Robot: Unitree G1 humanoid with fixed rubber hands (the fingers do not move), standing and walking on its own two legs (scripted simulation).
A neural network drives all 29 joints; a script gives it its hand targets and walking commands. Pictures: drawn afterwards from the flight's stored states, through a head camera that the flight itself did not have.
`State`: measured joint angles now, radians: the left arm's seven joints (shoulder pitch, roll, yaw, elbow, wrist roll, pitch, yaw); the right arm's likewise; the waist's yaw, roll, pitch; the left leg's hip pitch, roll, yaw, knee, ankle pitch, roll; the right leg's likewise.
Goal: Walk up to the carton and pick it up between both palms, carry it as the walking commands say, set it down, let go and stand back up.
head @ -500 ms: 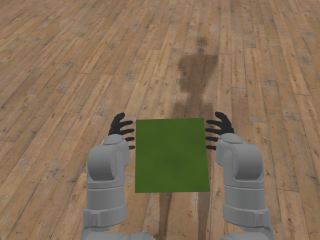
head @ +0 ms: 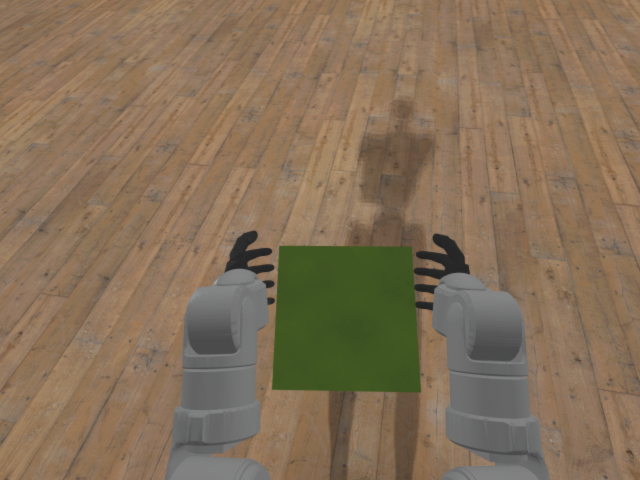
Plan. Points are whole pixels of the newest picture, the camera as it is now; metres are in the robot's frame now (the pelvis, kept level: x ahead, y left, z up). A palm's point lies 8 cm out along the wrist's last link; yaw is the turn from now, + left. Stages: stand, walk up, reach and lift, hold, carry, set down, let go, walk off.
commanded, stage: carry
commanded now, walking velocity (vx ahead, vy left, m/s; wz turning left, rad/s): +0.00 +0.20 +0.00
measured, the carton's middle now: (343, 322) +0.33 +0.00 -0.02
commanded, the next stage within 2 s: none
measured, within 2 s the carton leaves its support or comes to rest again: neither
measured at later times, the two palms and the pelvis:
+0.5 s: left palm (107, 317) +0.27 +0.27 +0.10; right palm (324, 317) +0.27 +0.02 +0.08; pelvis -0.04 +0.14 +0.00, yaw +0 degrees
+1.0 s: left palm out of the picture +0.23 +0.42 +0.10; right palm (191, 350) +0.23 +0.17 +0.08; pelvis -0.07 +0.29 +0.00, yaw +0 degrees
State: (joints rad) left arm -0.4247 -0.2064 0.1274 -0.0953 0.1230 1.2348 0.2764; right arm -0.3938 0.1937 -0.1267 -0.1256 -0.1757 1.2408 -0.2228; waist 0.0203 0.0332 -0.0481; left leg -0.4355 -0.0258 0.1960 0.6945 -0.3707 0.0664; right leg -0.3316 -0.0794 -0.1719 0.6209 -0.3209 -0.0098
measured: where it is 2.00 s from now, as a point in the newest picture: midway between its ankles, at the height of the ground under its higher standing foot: outside the picture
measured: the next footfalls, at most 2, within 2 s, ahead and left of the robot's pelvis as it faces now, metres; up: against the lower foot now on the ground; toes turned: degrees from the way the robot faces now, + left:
left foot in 0.18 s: +0.06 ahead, +0.19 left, +0.00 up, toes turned +10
right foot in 0.46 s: -0.01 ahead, +0.03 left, +0.00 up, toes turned -10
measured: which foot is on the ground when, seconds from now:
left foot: up 0.00-0.16, down 0.18-0.46, up 0.48-0.66, down 0.68-0.98, up 1.00-1.00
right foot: down 0.00-0.20, up 0.22-0.44, down 0.46-0.70, up 0.72-0.94, down 0.96-1.00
